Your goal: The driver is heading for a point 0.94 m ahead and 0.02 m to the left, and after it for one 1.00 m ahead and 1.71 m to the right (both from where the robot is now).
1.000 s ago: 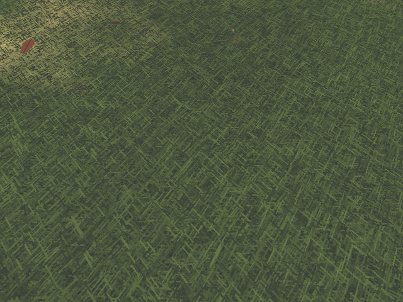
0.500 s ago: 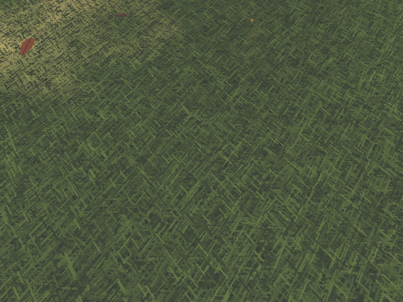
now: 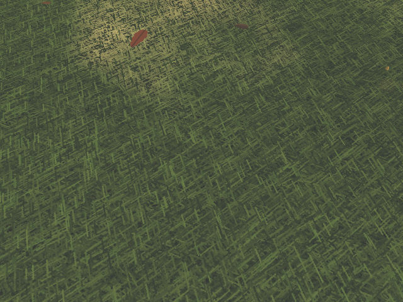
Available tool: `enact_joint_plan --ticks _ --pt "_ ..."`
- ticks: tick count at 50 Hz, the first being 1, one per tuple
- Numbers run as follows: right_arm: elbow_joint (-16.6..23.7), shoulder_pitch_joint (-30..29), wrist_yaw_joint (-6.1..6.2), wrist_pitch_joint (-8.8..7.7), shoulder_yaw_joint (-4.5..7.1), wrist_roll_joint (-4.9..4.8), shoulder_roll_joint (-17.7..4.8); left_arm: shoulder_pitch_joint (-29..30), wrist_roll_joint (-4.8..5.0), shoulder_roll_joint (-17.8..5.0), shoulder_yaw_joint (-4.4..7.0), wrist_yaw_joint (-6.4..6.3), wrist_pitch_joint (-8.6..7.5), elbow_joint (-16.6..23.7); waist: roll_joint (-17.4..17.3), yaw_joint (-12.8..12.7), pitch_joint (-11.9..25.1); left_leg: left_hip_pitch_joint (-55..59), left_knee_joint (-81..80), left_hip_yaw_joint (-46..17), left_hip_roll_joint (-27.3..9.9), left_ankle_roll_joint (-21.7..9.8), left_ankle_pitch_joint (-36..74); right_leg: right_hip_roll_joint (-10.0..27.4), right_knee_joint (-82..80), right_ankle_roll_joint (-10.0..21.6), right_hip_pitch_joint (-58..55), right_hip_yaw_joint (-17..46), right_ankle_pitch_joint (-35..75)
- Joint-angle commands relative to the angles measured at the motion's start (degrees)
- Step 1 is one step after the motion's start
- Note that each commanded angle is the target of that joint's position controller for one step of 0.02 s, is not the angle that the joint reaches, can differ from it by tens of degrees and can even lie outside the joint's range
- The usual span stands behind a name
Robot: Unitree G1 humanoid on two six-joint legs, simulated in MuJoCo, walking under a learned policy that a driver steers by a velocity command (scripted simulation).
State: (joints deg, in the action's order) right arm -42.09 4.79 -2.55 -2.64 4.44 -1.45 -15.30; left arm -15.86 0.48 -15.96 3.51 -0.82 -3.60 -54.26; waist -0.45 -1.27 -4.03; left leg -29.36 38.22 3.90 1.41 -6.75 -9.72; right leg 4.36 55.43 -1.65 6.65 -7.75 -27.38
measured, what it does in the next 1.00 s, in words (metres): walks ahead: right foot, then left foot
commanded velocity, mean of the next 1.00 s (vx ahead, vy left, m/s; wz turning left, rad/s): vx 0.50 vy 0.00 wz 0.27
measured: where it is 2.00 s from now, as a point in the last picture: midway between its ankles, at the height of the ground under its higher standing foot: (183, 161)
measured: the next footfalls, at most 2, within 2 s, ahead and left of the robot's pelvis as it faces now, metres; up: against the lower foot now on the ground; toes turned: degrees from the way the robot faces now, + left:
right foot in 0.44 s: +0.46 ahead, -0.10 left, +0.00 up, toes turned +16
left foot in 0.96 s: +0.66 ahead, +0.22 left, +0.00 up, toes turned +15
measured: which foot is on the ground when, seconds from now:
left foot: down 0.00-0.46, up 0.48-0.94, down 0.96-1.00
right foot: up 0.00-0.42, down 0.44-0.96, up 0.98-1.00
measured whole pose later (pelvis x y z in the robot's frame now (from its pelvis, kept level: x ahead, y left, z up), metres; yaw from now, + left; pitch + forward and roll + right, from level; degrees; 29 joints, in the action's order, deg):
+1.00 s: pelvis +0.55 +0.08 +0.01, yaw +14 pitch +3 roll -1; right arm -36.2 2.0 -1.3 -5.6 2.1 0.3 -14.4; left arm -23.1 1.3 -16.6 2.5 0.2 -3.4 -52.4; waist 0.6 -4.8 -1.2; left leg -27.0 31.6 1.6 -0.6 -2.5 -7.4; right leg 0.2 45.3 0.6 9.0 3.1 -28.8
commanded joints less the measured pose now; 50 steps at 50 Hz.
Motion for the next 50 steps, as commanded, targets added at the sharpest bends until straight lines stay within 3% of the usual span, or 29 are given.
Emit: enact_joint_plan --ticks 1,2,3,4,6,8,12,15,19,21,22,23,24,25,26,27,28,29,31,33,36,39,43,45,46,47,48,49,50 --pt "0.15 17.25 0.72 -1.11 3.17 0.96 -10.96 6.76 2.75 -7.40 0.74 1.41 -5.56 9.85 -5.47 7.82 16.48 46.85 -22.15 -41.13 -19.23 -14.77 -4.76 -2.28 25.61 3.14 41.21 12.99 0.56" --pt "0.79 13.14 0.64 -1.62 2.61 0.67 -9.01 6.64 1.85 -6.69 0.61 1.04 -5.82 9.26 0.60 4.68 11.14 37.30 -22.00 -33.20 -16.28 -12.47 2.14 0.59 19.65 3.48 38.42 12.89 4.99" --pt "1.75 9.42 0.81 -1.82 2.01 0.80 -7.05 6.23 0.44 -7.43 1.23 0.61 -5.35 8.55 0.94 2.56 9.22 30.24 -22.40 -27.90 -14.05 -10.85 7.74 2.42 14.32 3.14 33.99 12.82 7.30" --pt "2.77 7.53 1.05 -1.84 1.54 1.29 -6.16 4.97 0.04 -7.62 1.55 0.71 -4.43 8.31 0.29 0.87 8.06 25.55 -23.75 -25.45 -12.54 -10.36 10.76 3.32 12.12 2.70 30.43 13.04 8.82" --pt "2.96 7.95 1.57 -2.05 1.77 0.95 -7.45 4.67 -0.87 -6.33 1.54 0.74 -2.99 8.95 0.26 -0.14 7.10 20.81 -25.37 -23.09 -11.55 -10.91 15.76 3.07 7.39 0.73 28.34 11.99 10.66" --pt "2.67 9.81 2.43 -2.08 2.23 0.69 -9.23 8.17 -1.45 -5.11 1.19 0.47 -2.33 10.53 -0.08 0.39 5.46 18.18 -26.28 -20.13 -10.15 -10.59 17.59 2.13 0.37 -1.21 29.37 11.02 15.80" --pt "2.20 12.79 3.40 -1.38 2.43 0.34 -9.76 16.76 -1.03 -3.30 0.29 0.88 -2.69 13.27 -3.25 3.65 3.76 15.30 -25.22 -16.61 -6.12 -6.70 10.86 -1.63 -18.21 -1.98 25.88 10.10 30.77" --pt "1.23 15.49 3.38 -1.11 2.51 0.11 -9.90 20.74 -0.17 -4.06 0.27 1.51 -3.16 15.24 -4.76 5.34 3.36 16.21 -23.68 -19.45 -7.21 -5.37 6.44 -3.40 -24.16 -1.33 22.98 10.49 34.17" --pt "0.15 17.03 3.93 -0.62 2.09 0.43 -8.54 19.22 -0.27 -6.43 0.88 2.66 -4.35 15.33 -6.58 4.51 3.76 24.57 -17.85 -23.87 -11.21 -4.46 7.83 -2.92 -27.66 1.47 22.19 11.29 28.62" --pt "0.37 16.12 3.89 -0.22 1.78 0.69 -7.95 12.45 -0.63 -8.02 1.85 2.52 -4.89 13.53 -7.55 0.84 6.16 25.84 -11.24 -23.23 -9.42 -2.87 18.47 -4.46 -30.48 4.20 13.45 8.73 25.58" --pt "1.15 15.58 3.63 -0.27 0.89 1.13 -5.98 5.29 -1.42 -10.12 2.62 2.27 -5.14 12.33 -5.86 -2.53 12.50 22.31 -0.63 -20.70 -6.37 -1.12 19.43 -0.27 -28.47 7.19 1.27 12.12 26.71" --pt "1.82 21.38 3.60 -0.67 -0.12 0.99 -3.08 -3.24 -2.18 -14.58 3.81 2.01 -4.98 11.19 5.01 -2.70 21.82 5.91 18.69 -15.22 0.32 2.93 5.43 11.35 -27.70 14.71 -20.12 29.99 23.25" --pt "1.23 25.87 3.60 -1.21 -0.63 -0.36 -2.86 -7.78 -0.65 -14.01 4.08 2.71 -4.19 8.31 19.30 -2.29 24.88 -8.52 32.88 -13.22 4.38 5.29 -23.16 18.85 -36.53 20.46 -28.10 51.89 8.36" --pt "1.37 21.22 3.53 -1.46 0.36 -1.06 -8.03 -5.35 0.70 -9.41 2.72 2.82 -3.95 9.13 11.37 -3.57 16.74 -14.96 37.90 -15.94 1.19 5.01 -21.28 17.55 -39.08 18.18 -23.12 50.42 -2.06" --pt "2.74 14.76 3.48 -1.52 0.50 -0.70 -9.04 -1.81 0.29 -7.23 1.99 2.58 -3.39 9.97 6.19 -3.76 10.47 -15.84 38.03 -13.77 -1.34 4.75 -16.49 15.31 -39.58 15.81 -15.66 41.79 -0.72" --pt "3.87 10.88 3.40 -1.69 0.39 0.29 -8.40 1.19 -0.42 -6.29 1.46 2.50 -2.99 10.21 3.16 -2.46 5.72 -14.62 34.63 -11.81 -3.44 4.64 -12.85 12.82 -41.15 15.01 -7.55 35.53 5.59" --pt "4.21 9.98 3.28 -1.73 0.58 1.03 -7.83 2.85 -0.92 -5.06 0.95 2.40 -2.99 10.30 3.55 -0.86 4.35 -12.36 30.65 -11.30 -5.63 4.54 -10.05 10.87 -42.29 14.48 -3.09 31.54 10.98" --pt "4.06 10.92 3.09 -1.65 0.48 0.98 -6.77 3.34 -1.23 -4.60 0.68 2.35 -3.04 10.17 4.78 0.31 4.19 -9.50 28.35 -10.66 -6.72 4.60 -8.65 9.24 -43.45 14.11 -0.26 28.63 14.94" --pt "3.82 11.92 2.95 -1.40 -0.02 0.84 -4.70 2.36 -0.63 -5.13 0.76 2.26 -3.33 9.30 5.94 1.03 4.73 -7.98 24.23 -8.99 -7.50 5.19 -7.67 8.19 -45.22 14.87 1.43 24.44 20.97" --pt "5.21 8.79 3.02 -1.45 -0.56 1.25 -3.74 1.14 -0.19 -7.16 1.26 1.92 -3.40 8.49 5.02 0.55 4.02 -9.62 18.11 -7.86 -8.19 6.21 -4.32 8.47 -46.75 15.71 1.48 21.39 26.43" --pt "6.44 3.58 2.65 -1.90 -1.27 1.21 -2.50 -0.52 0.29 -8.42 1.50 1.49 -2.74 7.62 4.36 -1.07 3.54 -8.33 6.87 -6.34 -7.78 6.83 5.20 6.73 -47.50 14.26 1.07 16.18 29.87" --pt "7.62 -1.76 1.94 -2.26 -1.56 0.69 -2.13 -3.67 0.78 -9.07 1.42 1.40 -2.11 6.33 4.39 -3.21 2.54 -4.99 -1.75 -4.52 -5.90 7.02 11.90 5.86 -46.88 12.97 0.47 13.21 30.21" --pt "10.04 -7.23 0.83 -2.85 -1.32 0.23 -3.05 -7.47 1.17 -9.38 1.31 1.31 -0.82 4.40 4.69 -4.09 0.73 -4.43 -7.47 -4.63 -4.31 5.69 9.11 8.77 -43.70 12.19 -4.65 15.69 31.23" --pt "9.87 -4.94 0.55 -3.37 -0.63 0.31 -4.77 -6.92 1.22 -10.70 1.69 0.96 -0.10 4.21 5.61 -1.60 1.73 0.41 -10.24 -4.61 -3.15 4.50 5.69 9.69 -40.08 11.14 -6.22 17.17 35.46" --pt "8.60 -0.15 0.75 -3.56 0.19 0.54 -6.23 -5.59 1.32 -11.23 1.76 0.80 0.10 4.48 5.52 1.63 4.26 8.09 -12.60 -3.61 -2.00 3.39 5.99 8.41 -35.12 10.07 -5.19 16.10 42.19" --pt "6.33 7.94 1.30 -3.58 1.60 1.04 -9.07 -5.26 0.96 -9.94 1.25 0.80 0.01 4.92 4.56 5.43 9.93 21.26 -12.27 -4.11 -2.88 1.72 7.28 5.30 -25.59 8.39 -1.01 14.01 44.59" --pt "4.97 18.73 2.11 -3.34 2.88 2.21 -13.65 -4.24 -0.58 -6.09 -0.23 0.85 -0.37 7.11 -1.84 9.72 19.42 38.88 -9.61 -15.73 -14.60 -2.19 9.33 1.18 -7.66 5.89 10.87 11.26 29.47" --pt "3.98 20.54 1.98 -2.62 3.32 2.50 -16.75 -11.98 0.28 -0.14 -1.94 1.02 -1.49 7.84 -17.29 5.95 26.81 53.81 -14.99 -39.26 -27.21 -10.37 0.40 -6.39 10.15 3.01 30.59 10.03 -5.29" --pt "4.02 20.56 2.02 -2.38 2.09 2.03 -10.90 -9.16 1.78 -6.80 -0.31 1.07 -1.92 6.80 -11.29 8.10 23.77 50.23 -18.49 -41.29 -25.48 -9.48 -7.85 -3.65 16.93 2.91 36.28 15.18 -5.71"
Velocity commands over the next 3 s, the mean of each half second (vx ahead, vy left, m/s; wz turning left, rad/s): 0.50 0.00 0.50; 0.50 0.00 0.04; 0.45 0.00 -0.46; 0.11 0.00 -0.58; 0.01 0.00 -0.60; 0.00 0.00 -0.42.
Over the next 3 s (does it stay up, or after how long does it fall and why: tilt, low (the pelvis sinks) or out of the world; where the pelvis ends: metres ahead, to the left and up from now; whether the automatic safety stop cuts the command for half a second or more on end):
stays up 0.93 0.10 0.03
